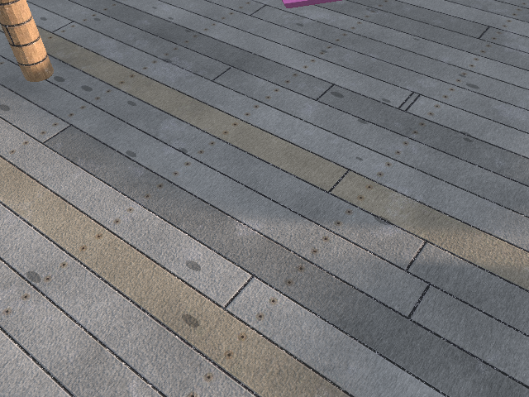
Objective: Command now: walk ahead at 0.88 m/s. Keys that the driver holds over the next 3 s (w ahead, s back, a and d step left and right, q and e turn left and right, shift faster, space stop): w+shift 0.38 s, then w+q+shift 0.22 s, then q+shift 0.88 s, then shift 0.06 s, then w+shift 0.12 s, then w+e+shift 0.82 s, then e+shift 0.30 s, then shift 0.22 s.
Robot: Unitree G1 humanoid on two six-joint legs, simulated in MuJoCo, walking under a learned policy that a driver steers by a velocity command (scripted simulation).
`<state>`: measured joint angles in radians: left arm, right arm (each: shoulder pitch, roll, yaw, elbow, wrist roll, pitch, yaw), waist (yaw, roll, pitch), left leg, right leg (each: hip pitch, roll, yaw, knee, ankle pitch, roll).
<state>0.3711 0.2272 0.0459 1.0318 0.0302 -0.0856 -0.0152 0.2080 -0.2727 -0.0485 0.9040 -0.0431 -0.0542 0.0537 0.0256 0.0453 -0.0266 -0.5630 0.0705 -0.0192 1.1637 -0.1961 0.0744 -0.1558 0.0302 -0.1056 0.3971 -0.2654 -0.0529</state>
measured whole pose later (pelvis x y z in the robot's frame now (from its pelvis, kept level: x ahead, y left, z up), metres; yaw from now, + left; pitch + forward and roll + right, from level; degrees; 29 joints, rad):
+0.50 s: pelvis +0.41 +0.03 -0.01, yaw +2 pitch +0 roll +1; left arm 0.21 0.25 0.03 0.90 0.05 -0.10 -0.03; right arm 0.38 -0.27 -0.07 1.00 -0.02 -0.07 0.01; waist -0.02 -0.01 0.03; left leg -0.24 -0.10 0.07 0.45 -0.23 0.11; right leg -0.50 -0.09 0.04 1.25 -0.24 -0.09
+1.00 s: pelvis +0.77 +0.01 +0.00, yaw +27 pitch +1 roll -2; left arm 0.10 0.28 0.06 0.80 0.02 -0.07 0.02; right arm 0.18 -0.35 -0.11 0.69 0.04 0.02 -0.03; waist 0.01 0.02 0.12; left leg -0.64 0.09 0.03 1.06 -0.32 -0.05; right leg -0.25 -0.05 -0.23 0.41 -0.14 -0.03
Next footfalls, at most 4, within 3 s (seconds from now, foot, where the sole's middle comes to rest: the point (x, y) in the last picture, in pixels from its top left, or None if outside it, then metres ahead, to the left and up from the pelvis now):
0.32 left None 0.46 0.10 -0.78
0.76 right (316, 278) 0.89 -0.07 -0.78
1.18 left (226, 274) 0.90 0.20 -0.78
1.62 right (273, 232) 1.06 0.06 -0.78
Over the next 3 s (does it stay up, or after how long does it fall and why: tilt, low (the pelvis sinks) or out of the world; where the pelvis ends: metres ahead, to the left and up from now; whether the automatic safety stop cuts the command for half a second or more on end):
stays up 1.51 0.52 -0.02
